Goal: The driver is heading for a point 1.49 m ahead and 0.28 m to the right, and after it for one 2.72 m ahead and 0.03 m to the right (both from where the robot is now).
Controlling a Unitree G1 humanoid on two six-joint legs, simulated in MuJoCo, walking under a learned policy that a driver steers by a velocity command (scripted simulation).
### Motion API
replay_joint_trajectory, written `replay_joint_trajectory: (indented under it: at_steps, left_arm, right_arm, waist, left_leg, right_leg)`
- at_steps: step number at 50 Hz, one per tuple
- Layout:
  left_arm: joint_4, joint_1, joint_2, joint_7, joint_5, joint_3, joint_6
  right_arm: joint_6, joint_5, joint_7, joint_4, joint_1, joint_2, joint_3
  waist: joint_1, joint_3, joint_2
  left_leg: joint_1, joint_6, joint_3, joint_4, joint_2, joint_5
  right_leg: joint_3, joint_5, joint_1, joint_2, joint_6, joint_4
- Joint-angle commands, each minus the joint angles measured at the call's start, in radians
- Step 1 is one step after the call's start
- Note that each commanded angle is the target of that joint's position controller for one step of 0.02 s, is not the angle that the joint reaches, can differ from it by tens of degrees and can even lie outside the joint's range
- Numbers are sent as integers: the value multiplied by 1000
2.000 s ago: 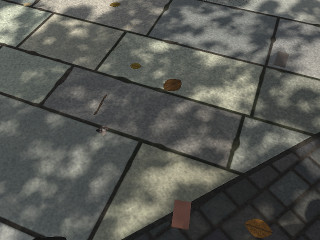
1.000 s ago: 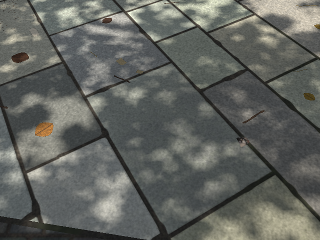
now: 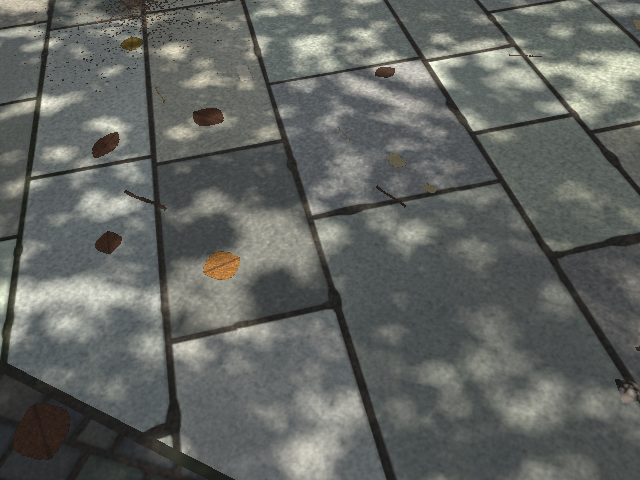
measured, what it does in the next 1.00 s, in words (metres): walks ahead: left foot, then right foot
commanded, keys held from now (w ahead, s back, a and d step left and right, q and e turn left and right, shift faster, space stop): w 1.00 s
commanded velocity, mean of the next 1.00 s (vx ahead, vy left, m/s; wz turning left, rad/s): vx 0.48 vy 0.00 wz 0.01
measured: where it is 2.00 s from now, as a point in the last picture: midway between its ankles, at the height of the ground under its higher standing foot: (347, 259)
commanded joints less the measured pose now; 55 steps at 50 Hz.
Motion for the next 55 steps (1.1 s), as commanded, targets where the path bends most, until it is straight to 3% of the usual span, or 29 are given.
replay_joint_trajectory:
  at_steps: [1, 5, 10, 14, 17, 19, 20, 21, 22, 23, 24, 25, 26, 27, 28, 31, 33, 37, 41, 45, 46, 47, 48, 49, 50, 51, 52, 53, 55]
  left_arm:
    - [-25, 131, 151, 3, 12, 36, -9]
    - [-29, 102, 132, 10, 14, 25, -10]
    - [6, 155, 147, 25, 5, 27, 1]
    - [45, 227, 163, 31, -5, 31, 13]
    - [65, 238, 175, 35, -11, 38, 28]
    - [66, 226, 199, 41, -8, 47, 37]
    - [65, 210, 205, 43, -5, 48, 45]
    - [56, 202, 193, 48, 1, 40, 49]
    - [27, 223, 124, 50, 34, 14, 45]
    - [24, 372, 11, 36, 10, -16, 23]
    - [27, 252, 139, 27, -17, 10, 4]
    - [-10, 144, 168, 21, -38, 21, -7]
    - [-19, 96, 150, 25, -27, 15, -14]
    - [-20, 82, 142, 26, -10, 20, -12]
    - [-13, 112, 130, 24, -7, 20, -3]
    - [-9, 129, 84, 28, 1, 10, 25]
    - [-39, 53, 78, 32, 11, 7, 28]
    - [-75, -96, 49, 19, 10, -6, 10]
    - [-115, -210, 58, -2, -3, -5, -1]
    - [-128, -191, 93, -19, -1, 10, -6]
    - [-111, -120, 113, -16, 1, 21, -6]
    - [-68, 24, 153, -8, 3, 45, -4]
    - [-36, 200, 223, 2, 11, 66, 1]
    - [-19, 236, 304, -1, 17, 81, 5]
    - [-27, 242, 195, -3, 4, 56, 6]
    - [-35, 172, 159, 0, 6, 42, 4]
    - [-43, 109, 144, 1, 11, 37, 4]
    - [-45, 63, 120, -2, 17, 30, 3]
    - [-46, 33, 98, -4, 26, 25, -6]
  right_arm:
    - [-45, 6, 0, -120, -108, -118, -28]
    - [-37, -13, 9, -114, -126, -65, -22]
    - [-43, -14, 13, -152, -259, -8, 0]
    - [-56, -3, 37, -186, -383, 1, 8]
    - [-62, -1, 53, -202, -411, -22, 2]
    - [-61, -6, 51, -188, -344, -60, -15]
    - [-57, -7, 42, -160, -232, -94, -33]
    - [-53, -7, 29, -118, -75, -136, -53]
    - [-42, -18, 14, -85, 101, -212, -69]
    - [-47, -22, 26, -72, 96, -235, -68]
    - [-46, -9, 22, -77, 66, -128, -46]
    - [-45, -7, 17, -78, -4, -100, -35]
    - [-45, -12, 17, -80, -61, -93, -31]
    - [-47, -21, 20, -82, -100, -75, -27]
    - [-52, -33, 20, -81, -119, -61, -22]
    - [-71, -17, 21, -51, -125, -71, -27]
    - [-74, -17, 13, -30, -105, -93, -32]
    - [-62, -11, 1, -2, -58, -118, -34]
    - [-44, 0, -2, 45, 27, -145, -40]
    - [-18, 3, -13, 70, 31, -162, -48]
    - [-12, 2, -15, 68, 12, -169, -48]
    - [-6, -4, -17, 66, 6, -149, -40]
    - [-7, -28, -21, 41, 19, -97, -16]
    - [-29, -22, -11, 25, 157, 25, 19]
    - [-49, -2, -4, 44, 103, -78, 0]
    - [-60, 23, 1, 15, 5, -130, -17]
    - [-65, 18, -3, 1, -54, -120, -13]
    - [-63, -1, -6, -4, -84, -111, -15]
    - [-44, -7, -6, 8, -45, -82, -15]
  waist:
    - [77, 45, -154]
    - [49, 64, -134]
    - [85, 76, -112]
    - [121, 115, -106]
    - [97, 114, -115]
    - [45, 47, -144]
    - [-22, -33, -150]
    - [-100, -141, -140]
    - [-139, -307, 17]
    - [-35, -436, 267]
    - [-89, -328, 138]
    - [-77, -166, 88]
    - [-42, -87, -15]
    - [-11, -34, -24]
    - [23, -31, 3]
    - [56, 4, 22]
    - [41, 44, 12]
    - [-14, 70, 1]
    - [-58, 85, 4]
    - [-16, 55, 30]
    - [30, 10, 37]
    - [100, -84, 20]
    - [160, -240, -78]
    - [83, -351, -353]
    - [132, -348, -255]
    - [128, -193, -191]
    - [101, -111, -113]
    - [76, -49, -86]
    - [27, -40, -118]
  left_leg:
    - [-554, 15, -26, 262, 84, 82]
    - [-471, -26, 6, 150, 119, 270]
    - [-396, -56, 53, -154, 92, 477]
    - [-351, -36, 69, -320, 63, 552]
    - [-343, 7, 58, -379, 49, 483]
    - [-224, 43, 86, -383, 6, 399]
    - [-68, 73, 113, -398, -24, 393]
    - [188, 109, 95, -395, 0, 434]
    - [519, 171, -160, -337, 221, 458]
    - [772, 334, -667, -479, 417, 193]
    - [691, 284, -646, -560, 373, 75]
    - [543, 245, -479, -587, 339, 127]
    - [394, 227, -382, -615, 302, 251]
    - [288, 223, -306, -643, 265, 351]
    - [222, 222, -262, -674, 243, 397]
    - [114, 243, -164, -745, 227, 464]
    - [97, 244, -116, -772, 215, 489]
    - [112, 193, -16, -778, 162, 489]
    - [234, 180, -30, -742, 215, 458]
    - [369, 142, -50, -631, 266, 614]
    - [370, 126, -30, -541, 247, 765]
    - [323, 99, 10, -364, 195, 858]
    - [138, 61, 54, -64, 136, 632]
    - [-276, -9, 52, 282, -57, -38]
    - [-396, -3, -81, 400, -23, -136]
    - [-462, 10, -64, 415, 28, -57]
    - [-442, 12, -32, 373, 79, 35]
    - [-411, 6, -22, 310, 109, 94]
    - [-307, -6, -26, 250, 139, 160]
  right_leg:
    - [519, -311, 370, -318, -189, -344]
    - [296, 85, 260, -233, -174, -395]
    - [129, 336, 235, -175, -145, -403]
    - [120, 323, 276, -211, -147, -402]
    - [126, 439, 377, -257, -131, -346]
    - [116, 731, 427, -259, -112, -234]
    - [91, 894, 419, -237, -96, -94]
    - [63, 882, 311, -195, -66, 106]
    - [32, 472, 68, -121, -37, 441]
    - [130, -320, -286, 66, 9, 736]
    - [203, -309, -394, 6, 0, 805]
    - [162, -214, -435, -42, -8, 786]
    - [136, -127, -401, -89, -3, 735]
    - [127, -76, -370, -116, 8, 682]
    - [134, -41, -312, -139, 15, 662]
    - [113, -11, -286, -161, 51, 577]
    - [104, 78, -339, -168, 74, 477]
    - [65, 324, -305, -133, 70, 181]
    - [60, 360, -311, -101, 48, 43]
    - [55, 208, -264, -71, -5, -19]
    - [26, 189, -156, -41, -26, -40]
    - [2, 204, 49, -18, -56, -50]
    - [168, 251, 350, -173, -115, -5]
    - [662, 28, 676, -390, -284, -117]
    - [774, -126, 674, -388, -276, -215]
    - [624, -109, 556, -358, -231, -231]
    - [508, -6, 422, -318, -208, -246]
    - [426, 107, 309, -282, -199, -271]
    - [338, 213, 201, -242, -195, -326]
Keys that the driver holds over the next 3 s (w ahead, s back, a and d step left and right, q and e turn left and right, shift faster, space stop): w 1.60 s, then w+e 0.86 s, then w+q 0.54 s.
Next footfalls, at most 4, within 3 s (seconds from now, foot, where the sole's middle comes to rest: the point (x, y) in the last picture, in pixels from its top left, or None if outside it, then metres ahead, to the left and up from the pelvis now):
0.42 left None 0.40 0.12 -0.77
0.96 right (400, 394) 0.70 -0.13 -0.77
1.50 left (298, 292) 0.99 0.10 -0.77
2.04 right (389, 209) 1.27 -0.16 -0.77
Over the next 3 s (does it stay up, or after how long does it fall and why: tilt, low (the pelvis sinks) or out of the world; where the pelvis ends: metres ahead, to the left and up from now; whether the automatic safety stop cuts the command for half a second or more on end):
stays up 1.61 -0.21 -0.01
